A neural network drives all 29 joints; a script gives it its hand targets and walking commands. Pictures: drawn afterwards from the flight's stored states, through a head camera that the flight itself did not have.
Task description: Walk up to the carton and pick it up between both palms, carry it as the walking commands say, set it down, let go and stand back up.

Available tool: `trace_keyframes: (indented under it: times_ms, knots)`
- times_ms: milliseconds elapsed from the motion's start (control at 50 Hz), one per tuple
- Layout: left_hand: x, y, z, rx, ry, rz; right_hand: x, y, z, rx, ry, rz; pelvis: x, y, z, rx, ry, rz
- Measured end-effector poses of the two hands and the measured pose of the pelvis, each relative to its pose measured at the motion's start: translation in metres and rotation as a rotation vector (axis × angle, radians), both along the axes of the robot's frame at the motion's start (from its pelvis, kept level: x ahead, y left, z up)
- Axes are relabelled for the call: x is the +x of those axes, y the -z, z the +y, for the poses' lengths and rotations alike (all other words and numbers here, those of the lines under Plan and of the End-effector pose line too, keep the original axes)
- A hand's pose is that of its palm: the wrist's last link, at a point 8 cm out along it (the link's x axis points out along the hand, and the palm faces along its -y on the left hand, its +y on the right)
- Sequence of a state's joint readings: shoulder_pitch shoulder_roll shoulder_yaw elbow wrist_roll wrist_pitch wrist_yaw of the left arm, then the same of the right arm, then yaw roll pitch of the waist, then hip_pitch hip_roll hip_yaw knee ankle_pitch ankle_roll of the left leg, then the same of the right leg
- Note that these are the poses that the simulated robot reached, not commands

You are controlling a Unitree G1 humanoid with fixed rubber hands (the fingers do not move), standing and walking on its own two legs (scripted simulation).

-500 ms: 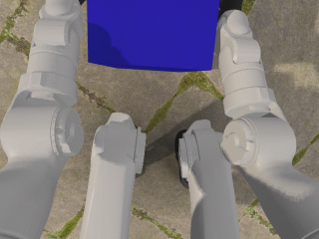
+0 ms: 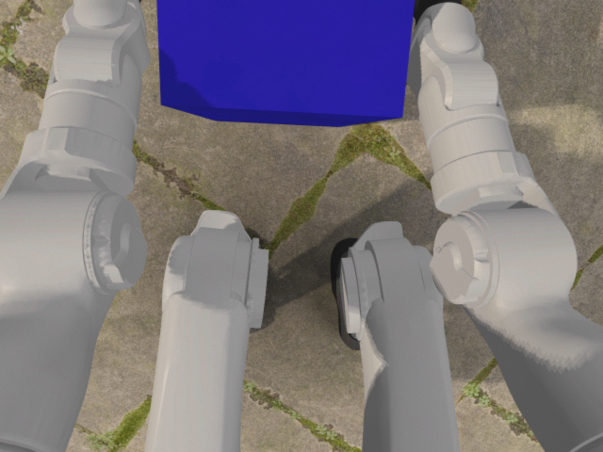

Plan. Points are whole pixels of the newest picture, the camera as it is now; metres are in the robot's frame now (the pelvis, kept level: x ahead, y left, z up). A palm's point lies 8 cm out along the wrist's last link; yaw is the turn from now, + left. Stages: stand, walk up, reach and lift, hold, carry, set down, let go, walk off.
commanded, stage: set down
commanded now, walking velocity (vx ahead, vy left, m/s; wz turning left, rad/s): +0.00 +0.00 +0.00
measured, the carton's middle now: (283, 24) +0.53 +0.05 -0.23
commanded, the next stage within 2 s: let go in 1.58 s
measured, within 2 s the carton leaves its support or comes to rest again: neither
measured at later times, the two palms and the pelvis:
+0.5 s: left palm out of the picture +0.54 +0.24 -0.12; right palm out of the picture +0.55 -0.12 -0.12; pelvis +0.00 +0.00 +0.02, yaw +1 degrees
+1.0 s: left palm out of the picture +0.54 +0.26 +0.05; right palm out of the picture +0.55 -0.12 +0.05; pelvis +0.01 +0.01 +0.15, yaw +2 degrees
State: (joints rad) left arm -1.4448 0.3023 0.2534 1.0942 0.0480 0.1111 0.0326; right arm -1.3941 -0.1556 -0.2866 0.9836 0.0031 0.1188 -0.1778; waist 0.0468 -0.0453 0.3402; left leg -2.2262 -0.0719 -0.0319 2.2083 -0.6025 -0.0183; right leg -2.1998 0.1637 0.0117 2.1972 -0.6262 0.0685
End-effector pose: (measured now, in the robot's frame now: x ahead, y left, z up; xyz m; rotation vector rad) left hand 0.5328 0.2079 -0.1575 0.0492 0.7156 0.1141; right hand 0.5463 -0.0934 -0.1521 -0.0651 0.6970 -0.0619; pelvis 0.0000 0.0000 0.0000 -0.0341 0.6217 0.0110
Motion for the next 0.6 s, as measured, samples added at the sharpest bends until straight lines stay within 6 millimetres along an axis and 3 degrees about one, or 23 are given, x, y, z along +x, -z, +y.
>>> trace_keyframes:
  times_ms: [180,380,480,600]
  knots:
    - [-0.002,-0.004,0.027,0.027,-0.061,0.006,0.003,-0.004,-0.013,-0.007,0.004,-0.001,0.0,-0.008,0.002,-0.004,-0.012,0.04]
    - [0.003,-0.014,0.036,0.016,-0.066,-0.028,0.003,-0.009,-0.026,-0.014,0.015,-0.014,0.001,-0.008,0.003,-0.01,-0.02,0.057]
    - [0.006,-0.033,0.037,0.01,-0.06,-0.06,0.006,-0.03,-0.026,-0.012,0.018,-0.041,0.001,-0.018,0.003,-0.015,-0.023,0.062]
    - [0.006,-0.071,0.038,0.016,-0.054,-0.069,0.007,-0.071,-0.024,-0.006,0.026,-0.059,0.004,-0.043,0.003,-0.018,-0.028,0.092]
